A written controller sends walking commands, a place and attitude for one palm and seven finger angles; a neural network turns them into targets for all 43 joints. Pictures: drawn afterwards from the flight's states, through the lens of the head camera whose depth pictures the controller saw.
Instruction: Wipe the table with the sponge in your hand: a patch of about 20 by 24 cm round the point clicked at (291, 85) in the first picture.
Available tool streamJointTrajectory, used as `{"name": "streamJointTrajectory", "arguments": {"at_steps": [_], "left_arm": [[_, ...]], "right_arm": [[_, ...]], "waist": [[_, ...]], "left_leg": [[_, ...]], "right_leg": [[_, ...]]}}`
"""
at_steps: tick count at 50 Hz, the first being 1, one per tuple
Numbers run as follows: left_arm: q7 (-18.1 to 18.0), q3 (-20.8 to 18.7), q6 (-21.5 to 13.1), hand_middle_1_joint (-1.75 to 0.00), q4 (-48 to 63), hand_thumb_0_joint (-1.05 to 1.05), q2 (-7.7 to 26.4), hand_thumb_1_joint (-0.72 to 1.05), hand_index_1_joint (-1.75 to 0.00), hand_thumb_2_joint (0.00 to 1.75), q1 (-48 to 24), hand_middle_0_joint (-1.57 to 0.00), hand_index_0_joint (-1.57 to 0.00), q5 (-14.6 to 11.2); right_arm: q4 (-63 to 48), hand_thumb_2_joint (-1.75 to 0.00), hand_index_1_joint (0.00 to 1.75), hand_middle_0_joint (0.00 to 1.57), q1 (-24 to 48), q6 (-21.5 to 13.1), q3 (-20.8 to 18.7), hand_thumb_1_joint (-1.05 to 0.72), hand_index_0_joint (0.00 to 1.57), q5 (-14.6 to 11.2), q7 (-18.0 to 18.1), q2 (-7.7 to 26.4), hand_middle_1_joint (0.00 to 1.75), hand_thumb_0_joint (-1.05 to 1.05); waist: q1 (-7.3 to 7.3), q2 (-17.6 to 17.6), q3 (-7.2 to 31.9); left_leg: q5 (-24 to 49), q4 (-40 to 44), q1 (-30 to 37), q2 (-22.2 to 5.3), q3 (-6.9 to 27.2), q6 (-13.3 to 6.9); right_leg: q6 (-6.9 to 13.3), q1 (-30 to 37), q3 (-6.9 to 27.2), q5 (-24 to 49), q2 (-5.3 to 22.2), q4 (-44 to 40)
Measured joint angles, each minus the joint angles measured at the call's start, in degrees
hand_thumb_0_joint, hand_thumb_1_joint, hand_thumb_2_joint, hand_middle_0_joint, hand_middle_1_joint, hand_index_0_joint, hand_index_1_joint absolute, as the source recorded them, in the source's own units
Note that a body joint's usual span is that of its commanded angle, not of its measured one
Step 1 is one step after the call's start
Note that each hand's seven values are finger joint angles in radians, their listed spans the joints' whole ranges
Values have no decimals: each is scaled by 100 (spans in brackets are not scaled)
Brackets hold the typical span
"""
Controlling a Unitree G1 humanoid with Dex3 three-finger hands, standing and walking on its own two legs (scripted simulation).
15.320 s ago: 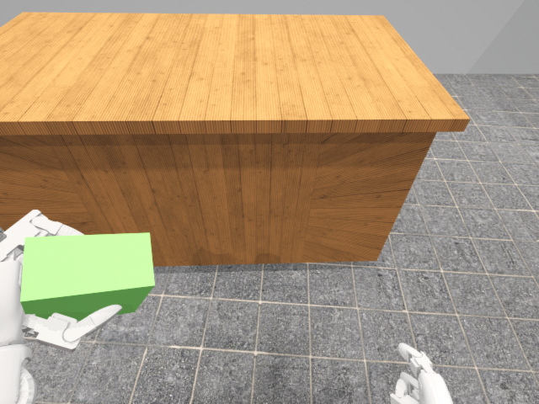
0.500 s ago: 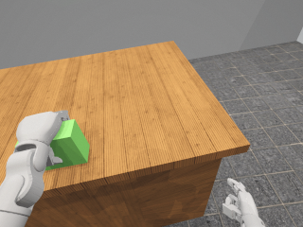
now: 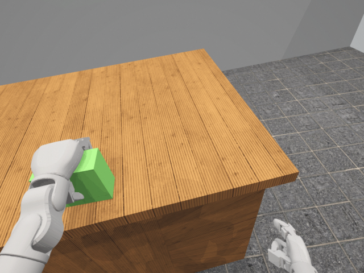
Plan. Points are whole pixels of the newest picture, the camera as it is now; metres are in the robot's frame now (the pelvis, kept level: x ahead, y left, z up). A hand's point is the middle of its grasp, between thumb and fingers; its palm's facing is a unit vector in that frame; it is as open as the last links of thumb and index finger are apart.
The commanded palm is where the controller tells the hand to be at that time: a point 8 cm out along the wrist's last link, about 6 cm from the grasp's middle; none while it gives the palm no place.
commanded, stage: wipe forward along the first lane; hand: left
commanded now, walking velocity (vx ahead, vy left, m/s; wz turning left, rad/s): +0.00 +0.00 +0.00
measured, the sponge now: (80, 183) +0.26 +0.29 +0.08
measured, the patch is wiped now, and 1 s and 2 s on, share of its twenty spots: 0.00 0.35 0.45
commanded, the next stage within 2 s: slide across to the middle lane in 1.70 s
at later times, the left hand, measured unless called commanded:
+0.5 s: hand (72, 162) +0.29 +0.31 +0.12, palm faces -0.02 -0.02 -1.00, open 10.1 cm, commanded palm +0.27 +0.31 +0.16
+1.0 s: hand (75, 147) +0.33 +0.32 +0.11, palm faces -0.07 +0.00 -1.00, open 10.1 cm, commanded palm +0.32 +0.32 +0.14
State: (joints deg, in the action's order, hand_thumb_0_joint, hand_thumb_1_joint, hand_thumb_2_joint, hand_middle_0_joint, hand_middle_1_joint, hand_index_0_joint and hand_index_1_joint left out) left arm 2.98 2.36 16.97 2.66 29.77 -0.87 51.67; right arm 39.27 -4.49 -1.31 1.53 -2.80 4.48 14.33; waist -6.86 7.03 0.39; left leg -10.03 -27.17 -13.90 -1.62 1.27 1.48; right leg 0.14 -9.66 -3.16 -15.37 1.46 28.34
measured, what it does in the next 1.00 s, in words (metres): stands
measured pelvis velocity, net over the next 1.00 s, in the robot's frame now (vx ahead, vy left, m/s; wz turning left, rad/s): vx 0.00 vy -0.01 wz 0.01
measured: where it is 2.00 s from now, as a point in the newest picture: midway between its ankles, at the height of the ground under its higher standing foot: outside the picture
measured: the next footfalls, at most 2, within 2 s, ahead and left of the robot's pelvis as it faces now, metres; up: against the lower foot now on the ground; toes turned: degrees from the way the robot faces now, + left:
none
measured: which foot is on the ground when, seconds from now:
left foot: down 0.00-1.00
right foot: down 0.00-1.00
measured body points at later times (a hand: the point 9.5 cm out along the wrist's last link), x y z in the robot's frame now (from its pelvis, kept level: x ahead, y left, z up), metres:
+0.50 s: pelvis +0.00 -0.01 +0.00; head -0.01 -0.05 +0.45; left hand +0.28 +0.30 +0.17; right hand +0.22 -0.23 -0.10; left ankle +0.05 +0.14 -0.74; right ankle +0.00 -0.12 -0.74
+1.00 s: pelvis +0.00 -0.01 -0.01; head +0.00 -0.05 +0.44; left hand +0.33 +0.32 +0.17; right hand +0.16 -0.26 -0.13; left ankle +0.05 +0.14 -0.74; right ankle +0.00 -0.12 -0.74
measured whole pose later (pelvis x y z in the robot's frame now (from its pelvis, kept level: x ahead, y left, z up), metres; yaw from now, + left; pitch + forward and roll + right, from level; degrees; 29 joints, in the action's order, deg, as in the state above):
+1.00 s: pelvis +0.00 -0.01 -0.01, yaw +0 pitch +2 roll -1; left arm 5.1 -0.8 8.8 -28.3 34.1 -22.9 54.3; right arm 40.5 -11.1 2.8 -0.6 -4.5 5.3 16.9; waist -3.5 6.3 3.3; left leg -11.5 -31.9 -22.8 -2.3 2.4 1.0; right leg 0.7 -18.0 -3.8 -16.5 0.7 32.3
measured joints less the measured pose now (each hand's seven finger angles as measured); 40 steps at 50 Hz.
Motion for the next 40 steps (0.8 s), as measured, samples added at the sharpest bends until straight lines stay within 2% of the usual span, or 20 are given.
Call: {"name": "streamJointTrajectory", "arguments": {"at_steps": [7,13,22,40], "left_arm": [[22,20,108,-133,-13,-1,21,-50,-133,102,5,-71,-74,5],[128,38,106,-133,-449,-1,105,-50,-133,102,-341,-71,-74,64],[266,-126,-154,-133,-995,-1,194,-50,-133,102,-709,-71,-75,102],[263,-352,-637,-133,-2298,1,401,-51,-133,102,-1593,-72,-75,163]], "right_arm": [[-21,-90,29,20,65,59,42,-91,20,-18,-4,3,30,1],[-12,-90,29,20,79,82,43,-91,20,-57,73,49,30,1],[-21,-90,29,20,-99,125,-28,-91,20,-90,112,136,30,1],[101,-90,29,20,-560,312,-200,-91,20,-141,114,280,30,1]], "waist": [[-14,-10,46],[13,-18,67],[103,-22,91],[291,-46,192]], "left_leg": [[-39,-45,-23,-9,15,10],[-61,-96,-85,-20,80,23],[-90,-158,-204,-52,129,34],[-145,-370,-640,-81,122,-21]], "right_leg": [[11,-18,-12,-42,-10,43],[35,-44,-73,-71,-28,69],[67,-134,-115,-90,-66,95],[76,-572,-91,-114,-98,283]]}}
